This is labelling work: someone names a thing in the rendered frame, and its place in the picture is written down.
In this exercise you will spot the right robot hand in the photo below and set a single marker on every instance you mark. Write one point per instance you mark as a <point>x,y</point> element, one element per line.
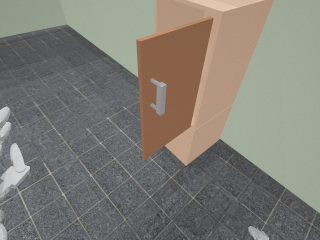
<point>257,234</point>

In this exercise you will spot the cupboard door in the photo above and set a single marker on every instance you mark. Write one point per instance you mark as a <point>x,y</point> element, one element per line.
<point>175,57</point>

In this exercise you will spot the left robot hand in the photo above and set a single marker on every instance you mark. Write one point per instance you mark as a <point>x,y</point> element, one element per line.
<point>16,173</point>

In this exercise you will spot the handle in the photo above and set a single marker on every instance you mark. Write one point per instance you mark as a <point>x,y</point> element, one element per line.
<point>160,97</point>

